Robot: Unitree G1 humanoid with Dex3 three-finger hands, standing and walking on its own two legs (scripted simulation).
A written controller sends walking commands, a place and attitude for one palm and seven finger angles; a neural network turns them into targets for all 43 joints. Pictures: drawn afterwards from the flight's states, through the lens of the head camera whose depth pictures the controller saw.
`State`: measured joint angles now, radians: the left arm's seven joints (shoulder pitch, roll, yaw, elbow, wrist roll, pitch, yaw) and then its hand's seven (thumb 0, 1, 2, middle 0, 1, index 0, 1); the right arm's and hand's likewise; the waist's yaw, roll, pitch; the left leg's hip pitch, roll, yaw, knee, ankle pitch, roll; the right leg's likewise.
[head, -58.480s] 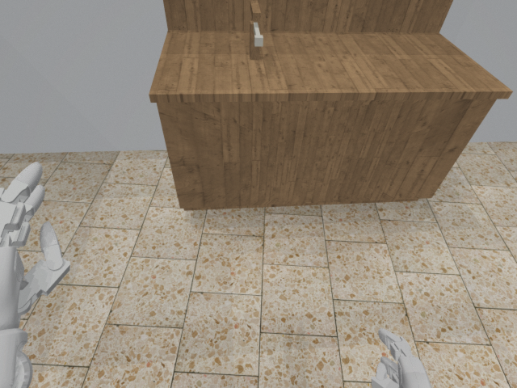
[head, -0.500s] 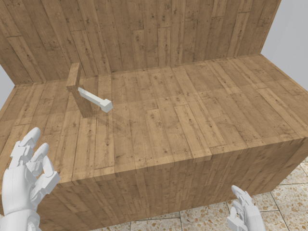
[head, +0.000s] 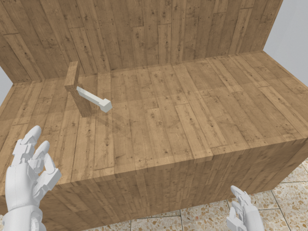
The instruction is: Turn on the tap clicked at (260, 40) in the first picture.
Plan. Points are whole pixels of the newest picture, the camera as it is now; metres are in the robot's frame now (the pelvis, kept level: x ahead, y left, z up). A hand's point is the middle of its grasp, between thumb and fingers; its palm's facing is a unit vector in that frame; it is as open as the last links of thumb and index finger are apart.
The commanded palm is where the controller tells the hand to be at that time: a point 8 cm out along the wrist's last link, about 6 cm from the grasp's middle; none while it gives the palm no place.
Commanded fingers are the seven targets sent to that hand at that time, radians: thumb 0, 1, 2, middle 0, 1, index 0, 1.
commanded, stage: reach beside the lever's end, fingers flat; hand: left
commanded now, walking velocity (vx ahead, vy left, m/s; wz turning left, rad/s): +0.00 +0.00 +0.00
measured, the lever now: (105, 105) +0.44 +0.22 +0.08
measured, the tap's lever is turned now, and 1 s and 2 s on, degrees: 44 44 44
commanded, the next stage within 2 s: none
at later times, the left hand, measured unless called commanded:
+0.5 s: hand (56, 157) +0.23 +0.26 +0.12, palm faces +0.51 -0.85 -0.10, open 7.5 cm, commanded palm +0.19 +0.31 +0.11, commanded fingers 0.00 0.90 0.90 -0.18 -0.25 -0.18 -0.25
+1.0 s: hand (53, 142) +0.28 +0.30 +0.10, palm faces +0.52 -0.85 -0.09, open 7.7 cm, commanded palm +0.24 +0.34 +0.09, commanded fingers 0.00 0.90 0.90 -0.16 -0.19 -0.16 -0.19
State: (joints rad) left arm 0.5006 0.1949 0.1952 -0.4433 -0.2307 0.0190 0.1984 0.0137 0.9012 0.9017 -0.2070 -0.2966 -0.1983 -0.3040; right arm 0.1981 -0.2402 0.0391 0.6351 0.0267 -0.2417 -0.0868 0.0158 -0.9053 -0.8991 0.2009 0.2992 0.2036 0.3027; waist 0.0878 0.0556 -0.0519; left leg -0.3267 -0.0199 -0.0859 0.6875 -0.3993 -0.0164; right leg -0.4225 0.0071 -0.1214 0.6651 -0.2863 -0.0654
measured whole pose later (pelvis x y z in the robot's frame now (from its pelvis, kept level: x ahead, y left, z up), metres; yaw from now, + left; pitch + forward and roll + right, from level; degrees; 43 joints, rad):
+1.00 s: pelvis -0.01 +0.01 +0.00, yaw -1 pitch +4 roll +0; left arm 0.05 0.28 0.38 0.13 -0.24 -0.10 0.12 0.01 0.90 0.90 -0.18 -0.21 -0.17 -0.22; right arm 0.16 -0.26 0.02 0.70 0.03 -0.20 -0.12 0.01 -0.91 -0.90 0.20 0.30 0.20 0.30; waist 0.05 0.04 -0.03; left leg -0.37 -0.02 -0.06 0.66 -0.37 0.00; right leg -0.46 0.01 -0.10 0.63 -0.24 -0.05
